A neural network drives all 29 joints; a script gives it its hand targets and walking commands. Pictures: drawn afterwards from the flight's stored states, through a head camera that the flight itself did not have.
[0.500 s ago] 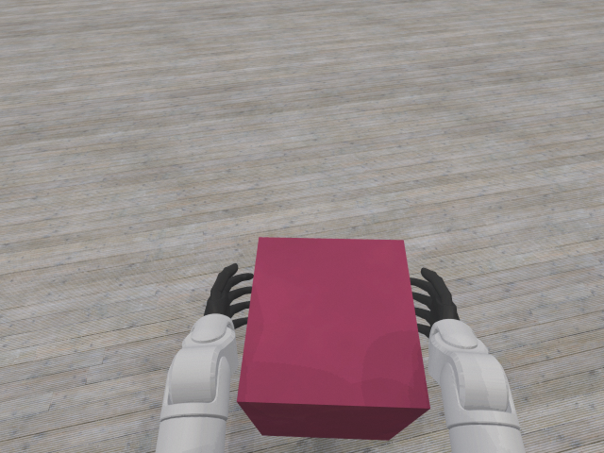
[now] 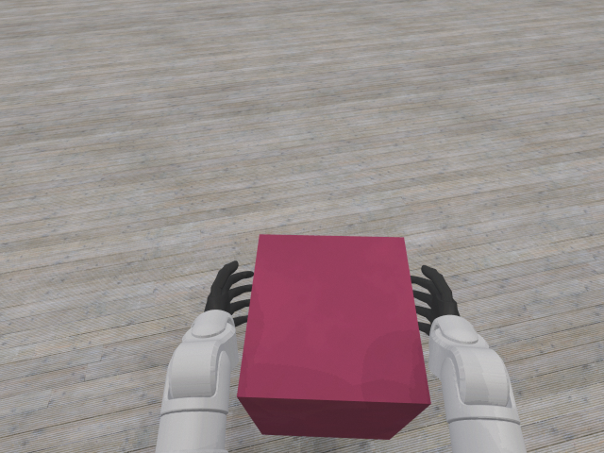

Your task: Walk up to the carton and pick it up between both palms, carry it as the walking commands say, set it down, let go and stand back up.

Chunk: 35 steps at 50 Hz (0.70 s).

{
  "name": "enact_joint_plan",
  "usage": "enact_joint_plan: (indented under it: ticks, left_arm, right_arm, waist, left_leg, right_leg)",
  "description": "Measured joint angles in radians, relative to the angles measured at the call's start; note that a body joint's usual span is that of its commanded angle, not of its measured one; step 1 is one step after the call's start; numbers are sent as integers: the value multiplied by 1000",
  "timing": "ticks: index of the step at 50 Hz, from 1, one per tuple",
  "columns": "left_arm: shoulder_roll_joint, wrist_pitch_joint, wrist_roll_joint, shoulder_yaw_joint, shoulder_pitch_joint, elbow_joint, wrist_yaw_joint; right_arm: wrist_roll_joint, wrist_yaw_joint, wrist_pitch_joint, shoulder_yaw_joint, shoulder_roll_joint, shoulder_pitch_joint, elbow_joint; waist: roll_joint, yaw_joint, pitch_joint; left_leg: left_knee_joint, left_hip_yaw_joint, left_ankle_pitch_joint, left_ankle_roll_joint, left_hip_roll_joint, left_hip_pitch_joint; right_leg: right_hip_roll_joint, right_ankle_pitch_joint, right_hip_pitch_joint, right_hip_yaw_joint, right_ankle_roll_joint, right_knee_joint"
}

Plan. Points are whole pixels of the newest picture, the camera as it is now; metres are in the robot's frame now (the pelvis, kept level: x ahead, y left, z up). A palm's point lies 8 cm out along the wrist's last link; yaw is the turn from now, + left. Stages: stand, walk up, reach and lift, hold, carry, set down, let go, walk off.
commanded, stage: carry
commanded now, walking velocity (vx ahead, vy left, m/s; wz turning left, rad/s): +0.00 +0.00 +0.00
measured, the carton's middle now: (328, 342) +0.28 +0.00 -0.04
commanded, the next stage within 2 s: hold in 0.62 s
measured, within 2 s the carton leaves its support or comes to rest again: neither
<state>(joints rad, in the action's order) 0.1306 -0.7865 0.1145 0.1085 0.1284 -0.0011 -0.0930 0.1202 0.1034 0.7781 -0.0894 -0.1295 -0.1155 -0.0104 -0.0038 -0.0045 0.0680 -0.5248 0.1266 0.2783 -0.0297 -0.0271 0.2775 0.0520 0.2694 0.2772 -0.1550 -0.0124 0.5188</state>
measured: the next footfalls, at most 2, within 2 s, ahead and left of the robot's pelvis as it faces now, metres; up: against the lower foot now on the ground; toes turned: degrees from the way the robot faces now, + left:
none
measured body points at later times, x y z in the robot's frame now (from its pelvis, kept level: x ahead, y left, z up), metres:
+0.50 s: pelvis -0.01 -0.01 +0.00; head -0.02 +0.00 +0.45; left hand +0.28 +0.14 +0.04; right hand +0.28 -0.16 +0.04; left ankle +0.00 +0.10 -0.74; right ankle +0.00 -0.11 -0.74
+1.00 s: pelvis -0.05 -0.01 +0.00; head -0.08 -0.01 +0.45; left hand +0.25 +0.12 +0.04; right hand +0.24 -0.17 +0.04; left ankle +0.00 +0.10 -0.74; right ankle +0.00 -0.12 -0.74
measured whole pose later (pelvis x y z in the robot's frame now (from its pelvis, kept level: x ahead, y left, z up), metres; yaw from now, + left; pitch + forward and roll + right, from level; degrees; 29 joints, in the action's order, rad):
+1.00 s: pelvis -0.05 -0.01 +0.00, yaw +3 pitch -10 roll +0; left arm 0.15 -0.71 0.21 0.15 0.25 0.21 -0.06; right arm 0.20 0.06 0.75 -0.18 -0.14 -0.22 -0.15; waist 0.01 -0.07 -0.11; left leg -0.44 -0.04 0.17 -0.02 0.03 0.10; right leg -0.01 0.18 0.08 0.00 -0.01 0.42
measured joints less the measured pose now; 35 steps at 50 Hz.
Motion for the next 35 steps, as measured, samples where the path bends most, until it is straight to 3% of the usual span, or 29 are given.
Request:
enact_joint_plan:
  ticks: [31,35]
  left_arm:
    - [1,-18,3,4,10,-1,1]
    - [-2,54,47,-29,-26,47,26]
  right_arm:
    - [3,0,21,-4,-1,-10,4]
    - [43,-24,-13,7,2,27,0]
  waist:
    - [1,0,0]
    - [13,-13,-96]
  left_leg:
    - [7,-2,-23,11,-11,11]
    - [98,-62,-67,12,13,-109]
  right_leg:
    - [-10,-21,12,-1,-13,-7]
    - [-34,-67,-120,49,-3,-111]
